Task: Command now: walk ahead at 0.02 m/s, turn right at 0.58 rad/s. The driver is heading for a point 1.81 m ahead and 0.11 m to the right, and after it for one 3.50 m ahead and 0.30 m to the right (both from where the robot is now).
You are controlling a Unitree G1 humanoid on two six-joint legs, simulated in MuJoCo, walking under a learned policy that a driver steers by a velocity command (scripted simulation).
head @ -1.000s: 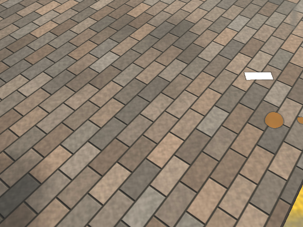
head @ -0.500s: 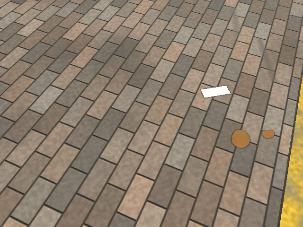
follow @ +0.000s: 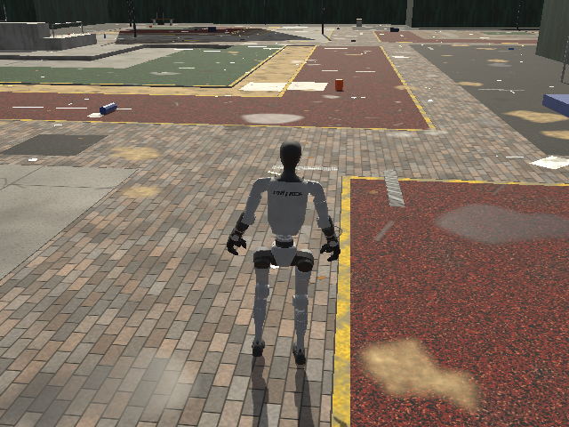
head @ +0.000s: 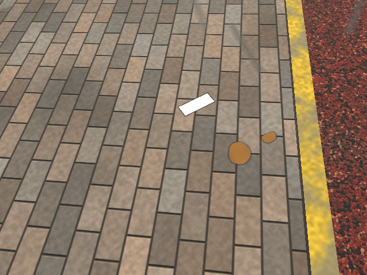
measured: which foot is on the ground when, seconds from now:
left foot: up 0.00-0.24, down 0.26-0.64, up 0.66-0.92, down 0.94-1.00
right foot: down 0.00-0.26, up 0.28-0.58, down 0.60-0.94, up 0.96-1.00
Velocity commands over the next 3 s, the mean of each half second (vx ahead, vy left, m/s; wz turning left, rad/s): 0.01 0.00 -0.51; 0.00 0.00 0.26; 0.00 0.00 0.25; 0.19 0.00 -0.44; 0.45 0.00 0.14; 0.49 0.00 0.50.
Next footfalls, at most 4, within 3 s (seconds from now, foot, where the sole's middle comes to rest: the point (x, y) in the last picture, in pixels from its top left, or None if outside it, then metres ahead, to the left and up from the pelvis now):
0.26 left None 0.08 0.14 -0.78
0.60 right None -0.01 -0.12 -0.78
0.94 left None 0.04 0.12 -0.78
1.44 right None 0.06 -0.11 -0.78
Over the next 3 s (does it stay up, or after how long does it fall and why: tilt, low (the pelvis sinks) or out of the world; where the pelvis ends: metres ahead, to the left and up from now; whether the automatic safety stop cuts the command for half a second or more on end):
stays up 0.61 -0.18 -0.01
